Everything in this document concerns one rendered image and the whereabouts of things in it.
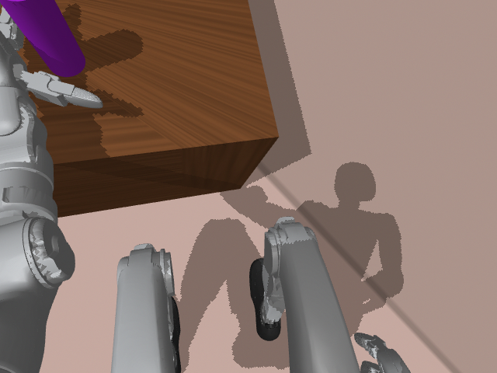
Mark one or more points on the right robot hand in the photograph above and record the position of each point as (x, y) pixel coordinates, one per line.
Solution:
(388, 360)

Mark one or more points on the can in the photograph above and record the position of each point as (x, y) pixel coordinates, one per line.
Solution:
(44, 26)

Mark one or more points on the right robot foot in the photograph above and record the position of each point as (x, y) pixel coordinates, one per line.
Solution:
(266, 331)

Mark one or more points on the left robot hand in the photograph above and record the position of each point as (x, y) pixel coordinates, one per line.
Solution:
(13, 72)

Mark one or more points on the left robot arm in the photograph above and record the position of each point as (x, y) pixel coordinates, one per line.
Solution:
(34, 256)

